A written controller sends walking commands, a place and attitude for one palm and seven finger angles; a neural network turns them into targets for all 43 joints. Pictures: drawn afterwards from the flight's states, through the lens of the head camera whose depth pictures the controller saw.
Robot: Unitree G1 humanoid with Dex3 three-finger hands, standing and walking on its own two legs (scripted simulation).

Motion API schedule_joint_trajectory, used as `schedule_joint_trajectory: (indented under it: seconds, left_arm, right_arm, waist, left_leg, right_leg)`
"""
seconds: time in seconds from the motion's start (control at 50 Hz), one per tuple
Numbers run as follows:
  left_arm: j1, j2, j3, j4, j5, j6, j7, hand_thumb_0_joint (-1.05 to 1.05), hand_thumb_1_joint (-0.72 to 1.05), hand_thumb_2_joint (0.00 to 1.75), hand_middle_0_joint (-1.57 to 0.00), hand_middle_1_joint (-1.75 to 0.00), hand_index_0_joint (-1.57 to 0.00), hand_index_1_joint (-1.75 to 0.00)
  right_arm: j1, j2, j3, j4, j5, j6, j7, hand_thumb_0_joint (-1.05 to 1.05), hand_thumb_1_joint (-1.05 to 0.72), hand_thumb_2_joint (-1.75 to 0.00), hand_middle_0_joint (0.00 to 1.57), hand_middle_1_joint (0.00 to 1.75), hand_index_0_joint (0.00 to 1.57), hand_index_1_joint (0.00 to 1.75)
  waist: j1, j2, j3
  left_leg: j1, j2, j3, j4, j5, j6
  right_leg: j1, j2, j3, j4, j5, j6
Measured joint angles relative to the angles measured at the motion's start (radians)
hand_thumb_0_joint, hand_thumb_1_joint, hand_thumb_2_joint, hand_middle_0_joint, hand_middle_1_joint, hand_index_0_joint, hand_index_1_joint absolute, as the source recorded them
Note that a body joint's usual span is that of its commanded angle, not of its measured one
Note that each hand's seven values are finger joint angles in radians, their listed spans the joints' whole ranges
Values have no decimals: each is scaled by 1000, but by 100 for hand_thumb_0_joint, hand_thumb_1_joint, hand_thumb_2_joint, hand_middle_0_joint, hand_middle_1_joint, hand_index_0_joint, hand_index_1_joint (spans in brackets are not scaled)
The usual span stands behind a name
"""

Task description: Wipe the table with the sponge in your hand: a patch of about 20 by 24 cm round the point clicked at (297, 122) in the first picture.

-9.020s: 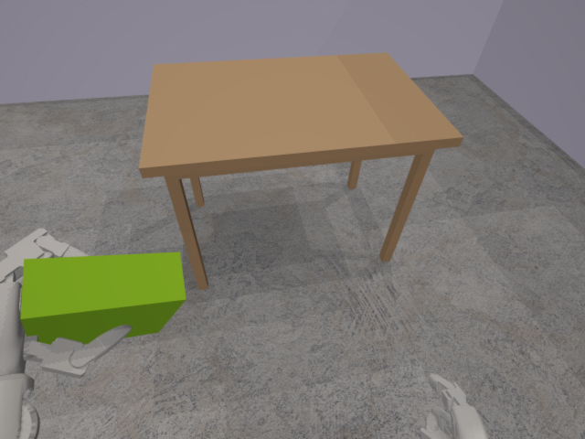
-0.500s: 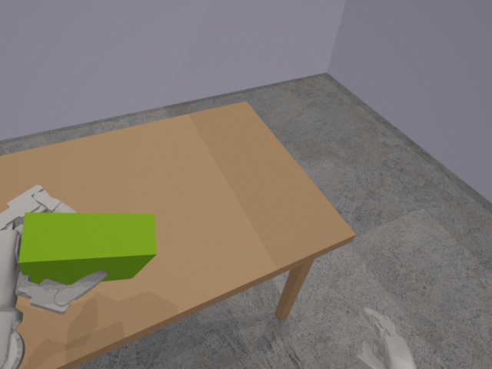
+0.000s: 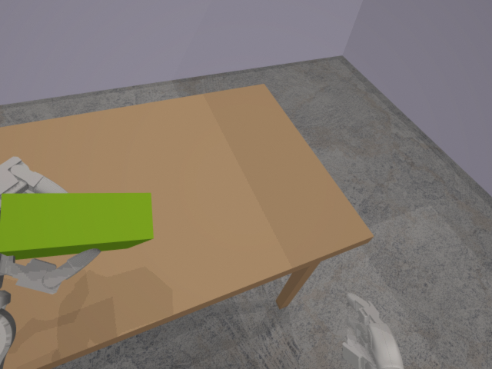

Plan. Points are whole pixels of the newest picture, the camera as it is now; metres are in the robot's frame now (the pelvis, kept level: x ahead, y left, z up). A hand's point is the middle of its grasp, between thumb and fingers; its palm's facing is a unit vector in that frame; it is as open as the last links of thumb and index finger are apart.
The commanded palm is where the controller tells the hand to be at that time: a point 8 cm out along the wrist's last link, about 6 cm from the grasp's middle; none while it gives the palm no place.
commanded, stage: come to a stop and stand still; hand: left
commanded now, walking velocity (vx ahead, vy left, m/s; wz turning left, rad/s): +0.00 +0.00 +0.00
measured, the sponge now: (101, 226) +0.24 +0.22 +0.14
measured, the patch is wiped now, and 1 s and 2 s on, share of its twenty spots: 0.00 0.00 0.00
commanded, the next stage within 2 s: look again from close up in 0.28 s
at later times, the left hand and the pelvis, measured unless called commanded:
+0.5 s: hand (59, 244) +0.21 +0.24 +0.16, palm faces +0.36 -0.86 -0.37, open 9.5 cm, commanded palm +0.15 +0.27 +0.18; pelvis -0.01 -0.01 +0.00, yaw +0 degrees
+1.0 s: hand (69, 243) +0.21 +0.23 +0.15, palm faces +0.34 -0.85 -0.40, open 9.5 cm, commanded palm +0.15 +0.27 +0.18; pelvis -0.01 -0.01 +0.00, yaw +0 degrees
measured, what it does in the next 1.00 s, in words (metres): stands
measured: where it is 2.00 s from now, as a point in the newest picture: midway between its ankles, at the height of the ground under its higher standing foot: outside the picture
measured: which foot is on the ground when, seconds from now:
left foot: down 0.00-1.00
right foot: down 0.00-1.00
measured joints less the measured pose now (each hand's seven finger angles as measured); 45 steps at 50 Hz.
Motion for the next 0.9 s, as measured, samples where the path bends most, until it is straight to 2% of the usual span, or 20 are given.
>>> schedule_joint_trajectory:
  seconds: [0.1,0.24,0.38,0.66,0.9]
  left_arm:
    - [24,-12,-29,-14,2,10,-6,0,-43,99,-79,-136,-79,-136]
    - [46,-5,-31,2,0,36,-8,0,-43,99,-79,-136,-79,-136]
    - [49,-20,-37,-9,2,40,3,0,-43,99,-79,-136,-79,-136]
    - [65,-28,-49,31,6,56,6,0,-43,100,-79,-136,-79,-136]
    - [69,-31,-51,26,8,67,12,0,-43,100,-79,-136,-79,-136]
  right_arm:
    - [-27,-1,-1,-23,0,20,1,1,-91,-90,20,30,20,30]
    - [-26,-9,-2,-42,2,43,-16,1,-91,-90,20,30,20,30]
    - [0,-24,-9,-26,3,49,-23,1,-91,-90,20,30,20,30]
    - [21,-31,-13,-4,7,58,-31,1,-91,-90,20,30,20,30]
    - [9,-37,-18,-4,7,61,-33,1,-91,-90,20,30,20,30]
  waist:
    - [-8,6,-16]
    - [-11,10,-21]
    - [-6,21,-19]
    - [-24,42,-34]
    - [-21,40,-30]
  left_leg:
    - [3,2,6,-6,0,1]
    - [7,5,6,-20,11,0]
    - [8,8,0,-28,22,-4]
    - [10,23,-1,-40,37,-13]
    - [7,29,-3,-39,36,-17]
  right_leg:
    - [5,2,6,-14,7,3]
    - [10,6,7,-33,22,1]
    - [15,9,0,-45,33,-3]
    - [19,24,1,-67,54,-15]
    - [21,30,0,-75,57,-20]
